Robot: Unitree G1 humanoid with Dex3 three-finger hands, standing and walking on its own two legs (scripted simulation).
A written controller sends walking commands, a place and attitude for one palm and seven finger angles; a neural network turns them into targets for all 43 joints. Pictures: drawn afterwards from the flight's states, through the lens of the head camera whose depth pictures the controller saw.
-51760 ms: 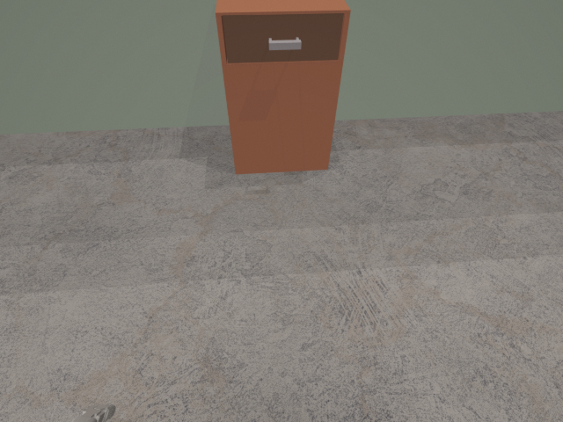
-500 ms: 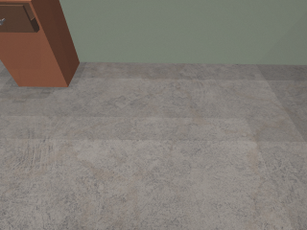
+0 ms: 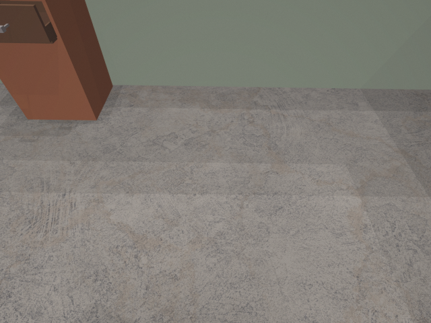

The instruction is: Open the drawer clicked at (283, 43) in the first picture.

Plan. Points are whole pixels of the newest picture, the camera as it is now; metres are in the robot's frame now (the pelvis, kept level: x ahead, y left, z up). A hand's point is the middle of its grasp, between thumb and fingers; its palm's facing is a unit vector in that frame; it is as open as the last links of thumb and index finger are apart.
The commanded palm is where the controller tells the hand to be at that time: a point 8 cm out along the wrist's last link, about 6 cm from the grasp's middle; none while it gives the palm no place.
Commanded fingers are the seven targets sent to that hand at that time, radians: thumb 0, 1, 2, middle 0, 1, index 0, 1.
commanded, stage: look to check the result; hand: left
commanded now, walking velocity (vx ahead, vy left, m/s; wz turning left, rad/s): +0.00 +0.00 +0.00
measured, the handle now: out of the picture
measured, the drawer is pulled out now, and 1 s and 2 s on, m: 0.08 0.08 0.08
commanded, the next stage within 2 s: take the last steps up to it in 0.18 s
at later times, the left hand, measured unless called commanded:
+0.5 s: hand out of the picture +0.07 +0.24 -0.16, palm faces +0.01 -0.95 -0.31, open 7.4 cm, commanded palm none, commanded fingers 0.00 0.90 0.90 -0.20 -0.30 -0.20 -0.30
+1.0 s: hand out of the picture +0.14 +0.30 -0.18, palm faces +0.19 -0.96 -0.23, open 7.3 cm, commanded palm none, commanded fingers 0.00 0.90 0.90 -0.20 -0.30 -0.20 -0.30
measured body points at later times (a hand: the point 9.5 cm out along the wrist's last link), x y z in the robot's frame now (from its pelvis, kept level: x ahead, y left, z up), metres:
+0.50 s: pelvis +0.01 +0.01 +0.00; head +0.01 +0.01 +0.45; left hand +0.07 +0.29 -0.14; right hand +0.06 -0.28 -0.15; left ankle -0.01 +0.13 -0.74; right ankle -0.04 -0.09 -0.75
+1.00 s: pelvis +0.13 +0.11 -0.03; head +0.15 +0.09 +0.42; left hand +0.13 +0.35 -0.17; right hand +0.14 -0.10 -0.19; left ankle +0.15 +0.22 -0.75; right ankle +0.16 +0.02 -0.74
